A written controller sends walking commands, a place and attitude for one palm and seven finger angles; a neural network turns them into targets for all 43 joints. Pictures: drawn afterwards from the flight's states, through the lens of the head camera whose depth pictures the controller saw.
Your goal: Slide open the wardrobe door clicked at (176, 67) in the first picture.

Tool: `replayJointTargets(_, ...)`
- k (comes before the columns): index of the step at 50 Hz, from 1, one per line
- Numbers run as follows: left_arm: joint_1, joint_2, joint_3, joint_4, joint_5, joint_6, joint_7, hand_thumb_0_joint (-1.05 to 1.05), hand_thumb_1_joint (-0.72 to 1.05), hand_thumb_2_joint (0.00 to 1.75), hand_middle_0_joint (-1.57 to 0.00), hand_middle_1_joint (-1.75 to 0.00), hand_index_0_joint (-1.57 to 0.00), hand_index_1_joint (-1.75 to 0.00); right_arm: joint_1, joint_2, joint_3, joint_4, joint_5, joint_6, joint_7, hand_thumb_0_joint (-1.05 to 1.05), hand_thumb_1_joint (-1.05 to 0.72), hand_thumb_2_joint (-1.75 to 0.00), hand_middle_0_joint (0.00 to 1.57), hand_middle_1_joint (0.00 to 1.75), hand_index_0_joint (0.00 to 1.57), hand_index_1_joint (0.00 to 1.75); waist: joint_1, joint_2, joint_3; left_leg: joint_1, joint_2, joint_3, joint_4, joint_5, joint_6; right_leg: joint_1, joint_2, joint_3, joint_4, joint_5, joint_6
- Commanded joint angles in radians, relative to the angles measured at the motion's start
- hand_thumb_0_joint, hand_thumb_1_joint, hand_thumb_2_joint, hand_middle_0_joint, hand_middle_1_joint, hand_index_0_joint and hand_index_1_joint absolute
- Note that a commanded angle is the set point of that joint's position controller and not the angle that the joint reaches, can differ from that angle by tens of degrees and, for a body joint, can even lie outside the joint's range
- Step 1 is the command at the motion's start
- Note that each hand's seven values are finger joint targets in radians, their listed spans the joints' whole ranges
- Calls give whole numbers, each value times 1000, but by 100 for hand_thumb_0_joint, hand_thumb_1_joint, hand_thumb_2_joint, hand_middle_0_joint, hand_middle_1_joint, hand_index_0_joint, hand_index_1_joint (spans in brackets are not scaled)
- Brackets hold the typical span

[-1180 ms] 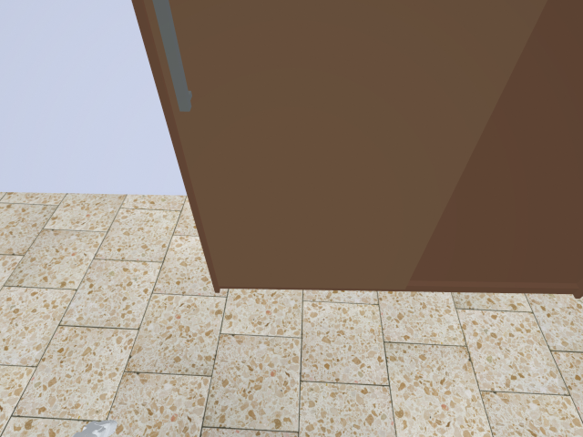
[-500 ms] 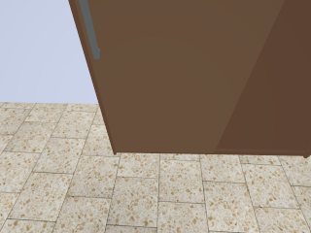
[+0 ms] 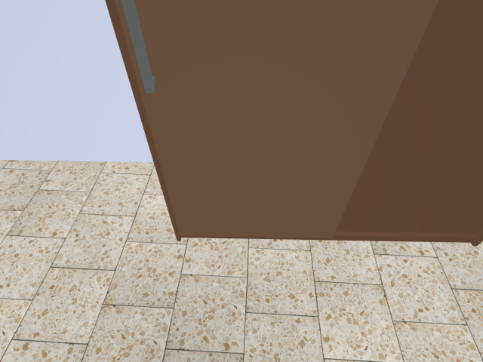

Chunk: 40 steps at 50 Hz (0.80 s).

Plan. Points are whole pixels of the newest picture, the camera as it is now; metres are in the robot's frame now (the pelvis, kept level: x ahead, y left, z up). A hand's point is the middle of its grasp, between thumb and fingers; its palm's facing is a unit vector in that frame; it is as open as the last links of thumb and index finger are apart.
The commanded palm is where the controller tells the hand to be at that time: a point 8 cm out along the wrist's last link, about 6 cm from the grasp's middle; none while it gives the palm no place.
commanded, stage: look at it before walking up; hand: left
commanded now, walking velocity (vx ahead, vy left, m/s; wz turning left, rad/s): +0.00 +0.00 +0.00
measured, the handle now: (136, 24) +0.75 +0.28 +0.22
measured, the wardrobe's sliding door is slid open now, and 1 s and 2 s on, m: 0.00 0.00 0.00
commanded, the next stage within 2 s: take the last steps up to it in 0.26 s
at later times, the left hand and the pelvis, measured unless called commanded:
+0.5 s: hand out of the picture +0.07 +0.24 -0.16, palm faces -0.03 -0.95 -0.32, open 7.4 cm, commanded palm none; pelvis +0.01 +0.01 +0.00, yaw +0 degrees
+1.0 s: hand (124, 350) +0.18 +0.25 -0.18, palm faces +0.04 -0.98 -0.18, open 7.3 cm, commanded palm none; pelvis +0.14 +0.06 -0.01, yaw +2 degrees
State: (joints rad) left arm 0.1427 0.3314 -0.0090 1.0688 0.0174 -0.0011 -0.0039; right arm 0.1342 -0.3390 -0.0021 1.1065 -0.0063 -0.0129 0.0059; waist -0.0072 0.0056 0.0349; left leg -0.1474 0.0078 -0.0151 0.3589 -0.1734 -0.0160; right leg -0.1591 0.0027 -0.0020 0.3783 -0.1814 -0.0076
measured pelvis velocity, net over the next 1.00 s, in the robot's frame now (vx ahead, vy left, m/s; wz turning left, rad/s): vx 0.14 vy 0.06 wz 0.04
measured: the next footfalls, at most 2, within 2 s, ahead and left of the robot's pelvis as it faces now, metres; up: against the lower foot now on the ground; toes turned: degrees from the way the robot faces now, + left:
right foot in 1.14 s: +0.34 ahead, -0.04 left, +0.00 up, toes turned -5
left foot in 1.50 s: +0.38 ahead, +0.21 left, +0.00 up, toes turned +9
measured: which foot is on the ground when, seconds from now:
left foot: down 0.00-1.00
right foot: down 0.00-0.68, up 0.70-1.00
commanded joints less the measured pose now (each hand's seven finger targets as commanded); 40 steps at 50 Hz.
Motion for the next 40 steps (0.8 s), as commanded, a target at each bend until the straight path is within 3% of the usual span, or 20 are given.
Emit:
replayJointTargets(1, -42, 213, 46, -62, -6, -30, 17, 0, 90, 90, -20, -30, -20, -30, -35, -200, -36, -59, -1, -21, -17, 0, -90, -90, 20, 30, 20, 30, 5, -18, -55, 3, 103, -90, -51, 53, 36, 3, -122, 123, -91, 28, -24)
replayJointTargets(13, -37, 212, 44, -56, -6, -27, 15, 0, 90, 90, -20, -30, -20, -30, -35, -200, -35, -56, -2, -19, -17, 0, -90, -90, 20, 30, 20, 30, 6, -2, -41, -4, 101, -94, -60, 29, 35, -2, -120, 124, -102, -7, -22)
replayJointTargets(19, -35, 211, 42, -53, -7, -29, 16, 0, 90, 90, -20, -30, -20, -30, -38, -203, -35, -54, -1, -22, -19, 0, -90, -90, 20, 30, 20, 30, 6, 4, -60, 11, 107, -95, -61, 76, 36, 18, -120, 114, -88, 62, -21)
replayJointTargets(21, 23, 122, 27, -29, -7, -17, 20, 0, 90, 90, -20, -30, -20, -30, 13, -104, -11, -35, -7, -7, -14, 0, -90, -90, 20, 30, 20, 30, 10, -12, -83, 3, 89, -72, -28, 15, 23, 34, -130, 114, -92, -41, -11)
replayJointTargets(22, 49, 103, 23, -23, -4, -7, 21, 0, 90, 90, -20, -30, -20, -30, 43, -75, -6, -29, -11, 1, -11, 0, -90, -90, 20, 30, 20, 30, 13, -24, -62, -27, 73, -57, -10, -63, 19, 24, -135, 127, -94, -153, -12)
replayJointTargets(24, 90, 121, 37, -25, 1, 3, 16, 0, 90, 90, -20, -30, -20, -30, 73, -62, -8, -36, -17, 12, -7, 0, -90, -90, 20, 30, 20, 30, 24, -79, 22, -146, 29, -25, 49, -226, 17, -1, -170, 202, -144, -369, -41)
replayJointTargets(26, 147, 156, 60, -34, 5, 3, 17, 0, 90, 90, -20, -30, -20, -30, 92, -53, -16, -58, -20, 16, -7, 0, -90, -90, 20, 30, 20, 30, 44, -170, 51, -244, 5, 28, 212, -261, 14, 10, -277, 326, -223, -513, -105)
replayJointTargets(27, 152, 160, 71, -44, 6, -3, 18, 0, 90, 90, -20, -30, -20, -30, 104, -50, -22, -69, -20, 11, -6, 0, -90, -90, 20, 30, 20, 30, 40, -185, 58, -272, 20, 29, 270, -252, 16, 13, -322, 362, -231, -502, -140)
replayJointTargets(28, 155, 157, 79, -51, 7, -10, 19, 0, 90, 90, -20, -30, -20, -30, 114, -46, -28, -78, -18, 6, -4, 0, -90, -90, 20, 30, 20, 30, 36, -173, 63, -279, 38, 23, 297, -248, 20, 10, -342, 358, -220, -461, -162)
replayJointTargets(30, 151, 142, 86, -64, 9, -21, 18, 0, 90, 90, -20, -30, -20, -30, 144, -16, -34, -92, -14, -4, 4, 0, -90, -90, 20, 30, 20, 30, 17, -135, 66, -231, 45, 43, 245, -236, 25, -21, -331, 277, -169, -366, -163)
replayJointTargets(31, 133, 131, 87, -72, 8, -21, 17, 0, 90, 90, -20, -30, -20, -30, 192, 0, -34, -86, -11, -10, 6, 0, -90, -90, 20, 30, 20, 30, -7, -111, 52, -132, 37, 57, 158, -198, 29, -75, -303, 211, -111, -338, -143)
replayJointTargets(32, 119, 104, 85, -80, 6, -17, 15, 0, 90, 90, -20, -30, -20, -30, 256, 13, -35, -69, -10, -16, 4, 0, -90, -90, 20, 30, 20, 30, -31, -79, 41, -12, 15, 69, 82, -162, 33, -153, -237, 129, -30, -320, -108)
replayJointTargets(33, 121, 53, 76, -91, 4, -11, 11, 0, 90, 90, -20, -30, -20, -30, 329, -18, -42, -49, -12, -20, -4, 0, -90, -90, 20, 30, 20, 30, -53, 32, 51, 82, 68, -43, 3, -225, 60, -265, -141, 37, 126, -324, -63)
replayJointTargets(34, 111, -22, 63, -118, 1, -7, 5, 0, 90, 90, -20, -30, -20, -30, 416, -93, -64, -33, -23, -24, -12, 0, -90, -90, 20, 30, 20, 30, -80, 269, 63, 137, 256, -309, -136, -355, 138, -419, -23, -112, 406, -356, -9)
replayJointTargets(35, 44, -36, 56, -152, 12, -15, 11, 0, 90, 90, -20, -30, -20, -30, 464, -85, -62, -26, -21, -23, -17, 0, -90, -90, 20, 30, 20, 30, -91, 268, 110, 109, 326, -450, -228, -377, 200, -516, -16, -69, 593, -404, -15)
replayJointTargets(36, 26, -27, 59, -153, 14, -23, 10, 0, 90, 90, -20, -30, -20, -30, 445, -51, -53, -30, -15, -25, -23, 0, -90, -90, 20, 30, 20, 30, -74, 166, 116, 114, 343, -457, -215, -324, 232, -569, -71, -18, 703, -345, -27)
replayJointTargets(37, 30, -36, 62, -139, 13, -29, 4, 0, 90, 90, -20, -30, -20, -30, 418, -18, -42, -41, -13, -32, -27, 0, -90, -90, 20, 30, 20, 30, -60, 92, 128, 92, 323, -401, -211, -251, 238, -576, -100, -5, 753, -278, -24)
replayJointTargets(38, 51, -48, 63, -126, 12, -30, -1, 0, 90, 90, -20, -30, -20, -30, 391, 10, -35, -50, -13, -42, -30, 0, -90, -90, 20, 30, 20, 30, -42, 55, 127, 74, 294, -337, -211, -179, 231, -561, -120, -5, 759, -222, -14)
replayJointTargets(40, 103, -78, 61, -102, 12, -25, -5, 0, 90, 90, -20, -30, -20, -30, 380, 39, -30, -45, -9, -58, -36, 0, -90, -90, 20, 30, 20, 30, -16, 51, 90, 89, 245, -221, -197, 7, 219, -529, -129, -26, 738, -141, 6)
